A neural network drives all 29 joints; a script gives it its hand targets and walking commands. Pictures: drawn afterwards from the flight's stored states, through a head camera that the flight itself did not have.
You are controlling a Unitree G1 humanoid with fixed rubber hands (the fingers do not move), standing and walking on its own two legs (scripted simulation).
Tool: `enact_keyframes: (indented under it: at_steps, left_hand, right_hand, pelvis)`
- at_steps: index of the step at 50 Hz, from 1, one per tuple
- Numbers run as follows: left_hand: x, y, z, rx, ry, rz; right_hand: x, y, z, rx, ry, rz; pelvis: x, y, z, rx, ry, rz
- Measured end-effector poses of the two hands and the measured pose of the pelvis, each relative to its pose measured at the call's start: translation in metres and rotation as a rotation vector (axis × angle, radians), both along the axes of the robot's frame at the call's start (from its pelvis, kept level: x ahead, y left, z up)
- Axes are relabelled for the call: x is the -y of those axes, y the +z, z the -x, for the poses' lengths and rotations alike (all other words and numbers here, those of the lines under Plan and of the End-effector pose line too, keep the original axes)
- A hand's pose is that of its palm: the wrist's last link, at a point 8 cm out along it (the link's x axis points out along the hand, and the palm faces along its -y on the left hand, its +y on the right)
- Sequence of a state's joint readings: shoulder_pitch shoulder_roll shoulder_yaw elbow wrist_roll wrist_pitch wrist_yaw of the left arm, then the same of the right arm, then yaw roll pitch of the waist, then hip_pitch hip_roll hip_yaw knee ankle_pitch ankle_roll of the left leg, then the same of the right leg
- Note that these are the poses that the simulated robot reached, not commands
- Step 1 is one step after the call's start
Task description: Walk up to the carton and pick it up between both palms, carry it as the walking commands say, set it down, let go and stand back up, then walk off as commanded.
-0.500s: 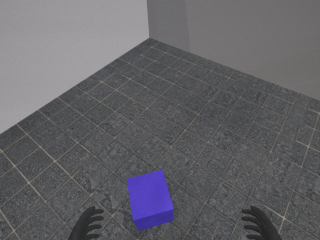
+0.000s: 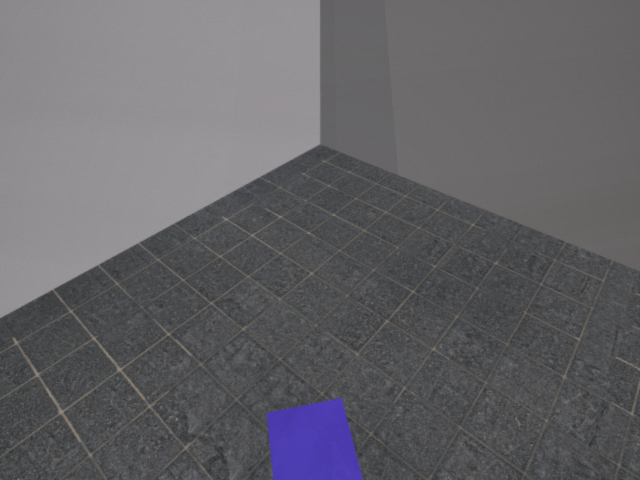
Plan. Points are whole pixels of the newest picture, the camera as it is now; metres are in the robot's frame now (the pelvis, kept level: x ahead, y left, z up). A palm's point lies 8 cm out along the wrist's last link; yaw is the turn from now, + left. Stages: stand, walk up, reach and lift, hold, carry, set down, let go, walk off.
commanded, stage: stand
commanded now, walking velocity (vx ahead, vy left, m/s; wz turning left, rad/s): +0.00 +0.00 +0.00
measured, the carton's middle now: (312, 466) +0.39 +0.05 -0.64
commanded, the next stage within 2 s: walk off in 1.60 s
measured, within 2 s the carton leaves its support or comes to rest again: neither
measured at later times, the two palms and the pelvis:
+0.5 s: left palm out of the picture -0.01 +0.27 -0.13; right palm out of the picture +0.03 -0.22 -0.12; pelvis -0.01 +0.01 +0.00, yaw +3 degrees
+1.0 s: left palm out of the picture -0.08 +0.23 -0.14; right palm out of the picture -0.02 -0.23 -0.13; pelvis -0.03 -0.01 +0.00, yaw +5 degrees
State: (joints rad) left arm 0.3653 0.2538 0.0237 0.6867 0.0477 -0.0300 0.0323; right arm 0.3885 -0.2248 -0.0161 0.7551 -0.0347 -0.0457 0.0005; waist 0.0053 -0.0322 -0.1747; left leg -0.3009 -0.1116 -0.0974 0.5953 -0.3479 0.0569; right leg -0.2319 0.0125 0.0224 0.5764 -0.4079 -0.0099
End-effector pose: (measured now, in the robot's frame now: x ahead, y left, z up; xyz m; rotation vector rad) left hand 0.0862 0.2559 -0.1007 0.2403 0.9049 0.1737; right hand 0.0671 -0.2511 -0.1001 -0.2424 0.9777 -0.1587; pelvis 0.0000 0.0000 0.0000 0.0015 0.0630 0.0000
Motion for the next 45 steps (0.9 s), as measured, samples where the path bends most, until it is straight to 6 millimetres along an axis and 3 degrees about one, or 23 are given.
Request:
enact_keyframes:
  at_steps: [14,25,45]
  left_hand:
    - [-0.012,-0.019,0.051,-0.139,0.089,0.008]
    - [-0.011,-0.025,0.093,-0.234,0.148,0.013]
    - [0.022,-0.037,0.152,-0.374,0.202,0.081]
  right_hand:
    - [-0.026,-0.021,0.024,-0.111,0.004,-0.042]
    - [-0.027,-0.023,0.035,-0.154,0.015,-0.036]
    - [-0.024,-0.028,0.072,-0.261,0.011,-0.051]
  pelvis:
    - [-0.011,-0.003,-0.002,-0.017,0.025,0.006]
    - [-0.010,-0.002,0.006,-0.004,0.046,0.008]
    - [0.002,0.002,0.025,0.029,0.083,0.013]
